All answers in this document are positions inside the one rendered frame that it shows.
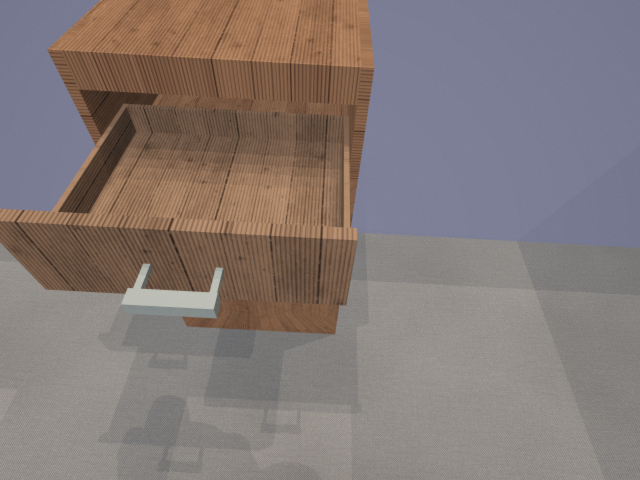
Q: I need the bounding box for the drawer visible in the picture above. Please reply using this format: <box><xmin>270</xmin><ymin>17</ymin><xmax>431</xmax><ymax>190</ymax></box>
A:
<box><xmin>0</xmin><ymin>104</ymin><xmax>358</xmax><ymax>306</ymax></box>

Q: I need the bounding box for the cabinet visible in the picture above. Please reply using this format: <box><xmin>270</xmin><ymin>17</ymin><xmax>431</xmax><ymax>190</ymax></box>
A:
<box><xmin>47</xmin><ymin>0</ymin><xmax>374</xmax><ymax>334</ymax></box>

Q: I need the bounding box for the handle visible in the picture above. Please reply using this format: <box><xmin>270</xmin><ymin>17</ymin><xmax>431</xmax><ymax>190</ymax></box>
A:
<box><xmin>121</xmin><ymin>264</ymin><xmax>224</xmax><ymax>318</ymax></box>

